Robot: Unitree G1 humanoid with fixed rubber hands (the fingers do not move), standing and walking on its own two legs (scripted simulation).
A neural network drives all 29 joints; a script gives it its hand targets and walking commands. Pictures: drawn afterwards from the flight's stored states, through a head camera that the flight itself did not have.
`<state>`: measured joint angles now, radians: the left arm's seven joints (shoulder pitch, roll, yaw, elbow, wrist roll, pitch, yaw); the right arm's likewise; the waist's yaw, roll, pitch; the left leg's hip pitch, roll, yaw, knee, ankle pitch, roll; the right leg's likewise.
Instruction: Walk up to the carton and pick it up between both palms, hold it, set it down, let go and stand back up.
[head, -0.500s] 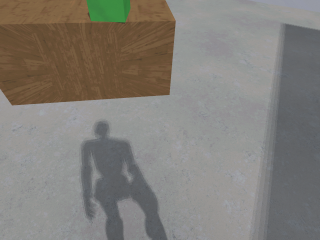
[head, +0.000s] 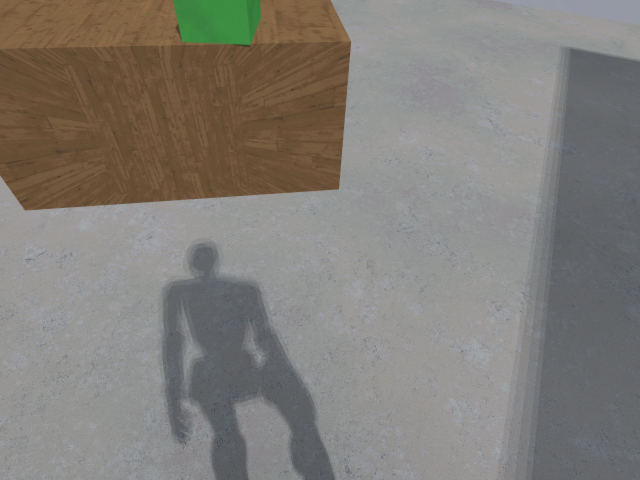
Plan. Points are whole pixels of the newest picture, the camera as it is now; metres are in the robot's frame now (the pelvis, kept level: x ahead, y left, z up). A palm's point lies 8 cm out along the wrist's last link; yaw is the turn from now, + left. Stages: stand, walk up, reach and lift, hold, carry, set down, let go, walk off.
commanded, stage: stand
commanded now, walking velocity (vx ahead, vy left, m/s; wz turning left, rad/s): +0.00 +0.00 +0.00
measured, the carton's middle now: (221, 5) +1.65 +0.36 +0.00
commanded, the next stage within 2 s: walk up in 0.16 s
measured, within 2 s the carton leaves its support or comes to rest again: neither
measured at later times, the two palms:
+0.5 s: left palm out of the picture -0.04 +0.24 -0.14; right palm out of the picture +0.02 -0.22 -0.14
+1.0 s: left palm (60, 429) +0.25 +0.37 -0.14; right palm out of the picture +0.17 -0.10 -0.13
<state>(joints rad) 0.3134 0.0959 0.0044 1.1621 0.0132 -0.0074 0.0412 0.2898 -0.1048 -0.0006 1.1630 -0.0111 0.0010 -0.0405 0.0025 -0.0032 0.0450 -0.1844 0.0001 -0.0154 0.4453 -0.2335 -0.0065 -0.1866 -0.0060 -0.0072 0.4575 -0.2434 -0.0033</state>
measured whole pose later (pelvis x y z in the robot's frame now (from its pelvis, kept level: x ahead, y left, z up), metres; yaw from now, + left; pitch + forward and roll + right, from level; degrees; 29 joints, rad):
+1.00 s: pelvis +0.20 +0.12 -0.01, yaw +10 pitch -3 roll +1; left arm 0.25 0.26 0.01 0.85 0.06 -0.02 -0.04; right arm 0.53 -0.14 0.02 0.97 -0.04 -0.10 0.00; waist -0.04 -0.08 0.06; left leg -0.03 -0.02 0.10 0.48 -0.40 0.02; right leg -0.64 -0.11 -0.04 0.88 -0.10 -0.01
